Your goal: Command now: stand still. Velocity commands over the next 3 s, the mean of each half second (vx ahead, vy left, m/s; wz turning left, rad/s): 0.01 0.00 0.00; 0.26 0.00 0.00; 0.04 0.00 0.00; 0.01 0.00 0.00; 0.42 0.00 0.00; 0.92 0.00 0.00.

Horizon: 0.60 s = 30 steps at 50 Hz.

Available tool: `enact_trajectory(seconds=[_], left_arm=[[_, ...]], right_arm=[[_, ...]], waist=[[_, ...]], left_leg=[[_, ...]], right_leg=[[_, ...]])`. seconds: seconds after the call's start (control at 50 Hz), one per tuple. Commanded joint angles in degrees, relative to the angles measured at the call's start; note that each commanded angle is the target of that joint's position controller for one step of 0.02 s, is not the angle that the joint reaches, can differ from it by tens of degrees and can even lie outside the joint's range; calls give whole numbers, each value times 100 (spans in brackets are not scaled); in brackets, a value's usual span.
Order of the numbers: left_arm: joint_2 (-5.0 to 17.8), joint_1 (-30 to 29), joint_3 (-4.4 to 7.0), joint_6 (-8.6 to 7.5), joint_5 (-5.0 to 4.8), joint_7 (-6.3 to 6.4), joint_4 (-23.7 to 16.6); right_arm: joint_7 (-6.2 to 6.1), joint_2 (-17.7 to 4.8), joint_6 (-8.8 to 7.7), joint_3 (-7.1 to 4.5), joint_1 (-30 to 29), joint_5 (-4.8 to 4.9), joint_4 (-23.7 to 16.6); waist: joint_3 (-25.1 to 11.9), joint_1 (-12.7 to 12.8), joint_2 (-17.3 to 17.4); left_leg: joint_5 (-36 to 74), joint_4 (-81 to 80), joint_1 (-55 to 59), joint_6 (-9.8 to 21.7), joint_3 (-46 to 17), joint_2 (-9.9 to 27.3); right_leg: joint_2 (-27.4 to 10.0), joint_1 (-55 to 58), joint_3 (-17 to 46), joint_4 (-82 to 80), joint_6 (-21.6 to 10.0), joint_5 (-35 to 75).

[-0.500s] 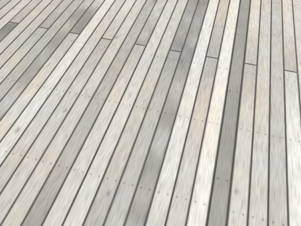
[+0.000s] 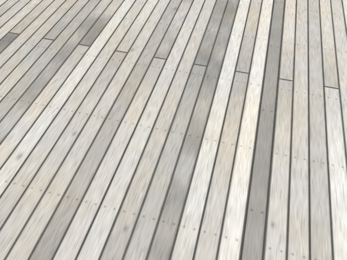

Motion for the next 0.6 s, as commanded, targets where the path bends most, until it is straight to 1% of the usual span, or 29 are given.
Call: enact_trajectory(seconds=[0.02,0.22,0.46,0.48,0.5,0.52,0.54,0.56,0.58,0.6], left_arm=[[379,658,62,-25,0,17,40],[277,846,60,-102,2,29,67],[195,1061,78,-160,-2,22,30],[231,1256,104,-145,-31,36,90],[387,1256,163,-139,-75,51,18],[461,1330,193,-179,-113,53,-65],[509,1465,205,-274,-142,51,-110],[646,1682,245,-388,-149,47,-102],[1027,1759,379,-479,-161,35,-72],[1177,1445,467,-540,-169,26,-172]], right_arm=[[-34,-525,-20,-81,72,-9,-146],[-61,-472,7,-60,123,-25,-115],[-62,-429,-5,-22,221,-25,-116],[-69,-480,2,-49,464,-4,-11],[-65,-604,-9,-111,618,65,25],[-42,-683,-76,-144,553,112,-45],[-8,-627,-206,-135,247,165,-252],[36,-482,-362,-97,-370,186,-544],[98,-289,-493,-46,-963,204,-794],[152,-326,-578,-45,-1087,178,-878]], waist=[[72,28,36],[244,7,25],[224,9,14],[-58,19,-4],[90,13,-41],[433,81,48],[709,216,3],[864,472,-282],[964,632,-1006],[1044,561,-1318]], left_leg=[[1413,-425,708,227,-367,332],[481,-609,501,184,-412,322],[340,-638,443,182,-435,326],[-1032,-556,501,223,-296,178],[-2565,-485,206,279,-274,106],[-3415,-525,-235,345,-526,266],[-3271,-521,-719,321,-666,369],[-2206,-205,-1358,116,-390,257],[-783,648,-2132,-53,178,83],[-438,1541,-2583,101,-16,408]], right_leg=[[-18,-979,-34,-464,-60,970],[-33,-1288,-38,-502,-107,460],[-43,-1414,-19,-510,-143,406],[52,-1318,-106,-427,-259,-593],[15,-1487,7,-347,-463,-1787],[-174,-1772,262,-387,-681,-2678],[-463,-1683,644,-653,-878,-2812],[-817,-1107,1130,-1278,-1096,-2543],[-1573,-388,2098,-2029,-1404,-2352],[-2199,-233,2828,-2220,-1611,-2008]])
Next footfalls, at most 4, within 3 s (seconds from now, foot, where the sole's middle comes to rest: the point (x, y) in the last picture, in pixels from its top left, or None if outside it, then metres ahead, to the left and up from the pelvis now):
0.78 left None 0.12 0.15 -0.77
1.12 right None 0.21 -0.08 -0.77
2.48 right None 0.34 -0.16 -0.77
3.00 left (171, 176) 0.86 0.03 -0.77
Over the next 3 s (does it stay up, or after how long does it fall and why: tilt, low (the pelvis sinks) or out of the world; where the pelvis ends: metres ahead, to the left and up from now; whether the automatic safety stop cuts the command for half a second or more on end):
stays up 0.62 -0.06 -0.04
